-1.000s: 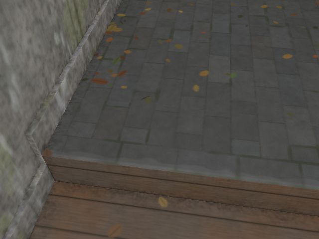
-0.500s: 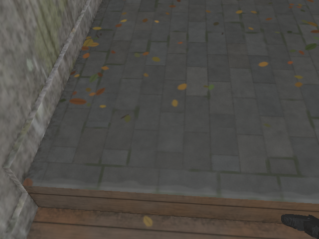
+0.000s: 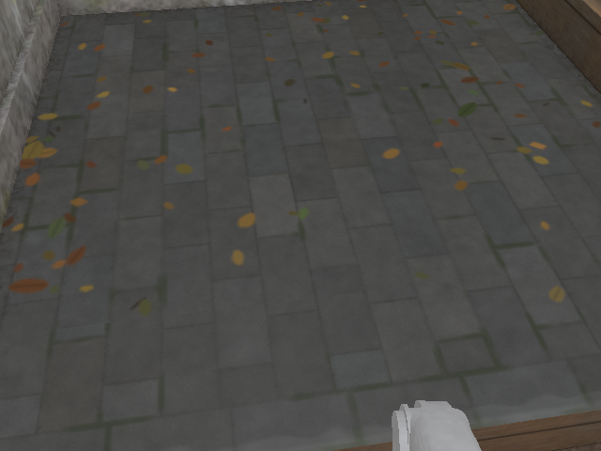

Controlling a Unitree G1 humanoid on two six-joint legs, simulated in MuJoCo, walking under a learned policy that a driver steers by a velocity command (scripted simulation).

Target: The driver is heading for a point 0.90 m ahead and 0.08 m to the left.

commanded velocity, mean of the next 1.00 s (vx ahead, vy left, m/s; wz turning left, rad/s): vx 0.49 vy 0.00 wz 0.24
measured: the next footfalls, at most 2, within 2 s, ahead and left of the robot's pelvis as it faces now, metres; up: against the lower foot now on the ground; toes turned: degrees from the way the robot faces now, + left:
right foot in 0.14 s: +0.26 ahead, -0.12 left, +0.17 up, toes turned -6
left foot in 0.70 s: +0.54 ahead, +0.09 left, +0.33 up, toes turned +10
